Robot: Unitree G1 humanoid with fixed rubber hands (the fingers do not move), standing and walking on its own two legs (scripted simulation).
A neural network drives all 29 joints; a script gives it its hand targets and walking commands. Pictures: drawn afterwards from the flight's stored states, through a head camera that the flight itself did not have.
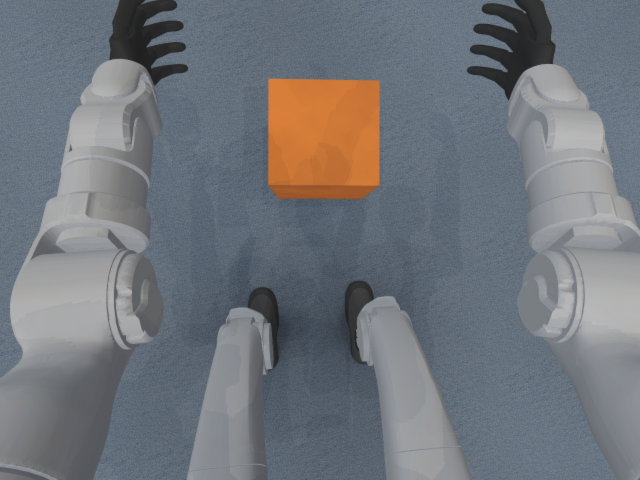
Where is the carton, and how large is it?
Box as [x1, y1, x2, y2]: [268, 79, 379, 198]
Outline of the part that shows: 269,79 268,184 278,198 361,198 378,185 379,81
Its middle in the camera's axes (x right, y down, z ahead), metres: +0.00 -0.19 +0.86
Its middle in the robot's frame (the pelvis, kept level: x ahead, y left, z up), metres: +0.55 -0.04 -0.53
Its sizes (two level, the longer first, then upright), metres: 0.210 0.200 0.250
